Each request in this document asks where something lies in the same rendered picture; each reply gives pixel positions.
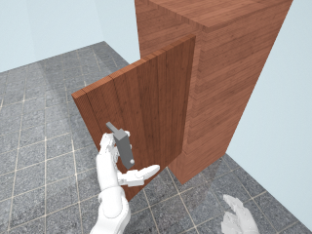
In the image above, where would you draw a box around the robot left forearm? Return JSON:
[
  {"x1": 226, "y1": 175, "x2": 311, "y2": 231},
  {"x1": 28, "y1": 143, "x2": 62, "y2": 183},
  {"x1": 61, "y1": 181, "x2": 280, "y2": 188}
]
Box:
[{"x1": 90, "y1": 186, "x2": 132, "y2": 234}]

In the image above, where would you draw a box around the left robot hand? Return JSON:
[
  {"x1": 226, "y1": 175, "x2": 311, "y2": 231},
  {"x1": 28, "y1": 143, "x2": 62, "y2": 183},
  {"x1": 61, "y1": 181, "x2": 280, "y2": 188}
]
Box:
[{"x1": 96, "y1": 131, "x2": 160, "y2": 192}]

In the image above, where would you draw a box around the right robot hand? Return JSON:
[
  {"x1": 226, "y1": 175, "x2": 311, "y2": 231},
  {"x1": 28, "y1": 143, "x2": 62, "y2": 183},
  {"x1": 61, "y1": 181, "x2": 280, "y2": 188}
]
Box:
[{"x1": 220, "y1": 194, "x2": 259, "y2": 234}]

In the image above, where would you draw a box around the cupboard door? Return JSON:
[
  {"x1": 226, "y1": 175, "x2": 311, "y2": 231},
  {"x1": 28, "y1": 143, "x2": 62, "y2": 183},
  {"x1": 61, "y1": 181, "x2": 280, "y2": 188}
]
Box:
[{"x1": 71, "y1": 33, "x2": 196, "y2": 202}]

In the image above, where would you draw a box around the handle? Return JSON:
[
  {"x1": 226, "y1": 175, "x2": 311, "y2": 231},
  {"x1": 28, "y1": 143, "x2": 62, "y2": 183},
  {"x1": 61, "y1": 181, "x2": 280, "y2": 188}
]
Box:
[{"x1": 105, "y1": 122, "x2": 135, "y2": 169}]

